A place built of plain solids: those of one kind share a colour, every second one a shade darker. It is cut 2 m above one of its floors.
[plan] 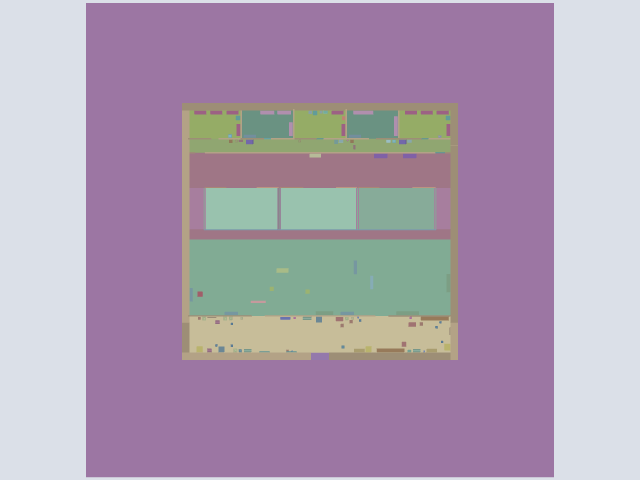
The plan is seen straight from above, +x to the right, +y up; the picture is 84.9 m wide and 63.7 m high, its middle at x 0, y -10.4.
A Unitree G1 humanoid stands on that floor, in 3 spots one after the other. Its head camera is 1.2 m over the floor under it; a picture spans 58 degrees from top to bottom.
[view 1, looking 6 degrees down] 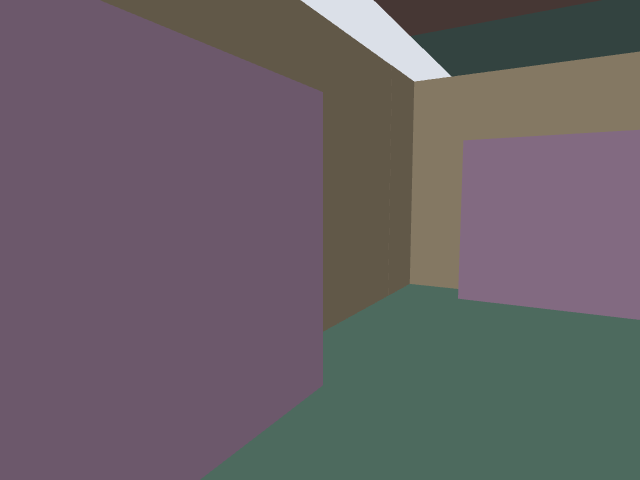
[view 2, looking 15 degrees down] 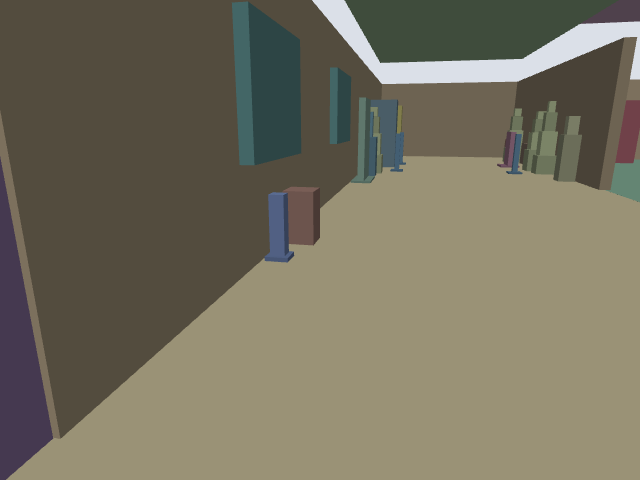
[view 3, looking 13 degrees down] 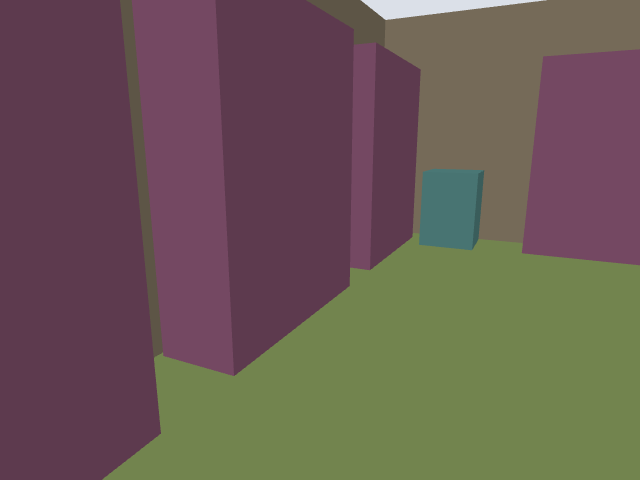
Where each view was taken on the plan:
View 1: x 4.77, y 4.96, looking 30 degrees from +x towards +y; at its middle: lockers_changing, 2.61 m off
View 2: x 0.00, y -24.02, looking -168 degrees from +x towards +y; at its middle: floor_lobby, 4.64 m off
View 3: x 11.74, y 4.96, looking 26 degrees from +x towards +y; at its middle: shelves_store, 3.04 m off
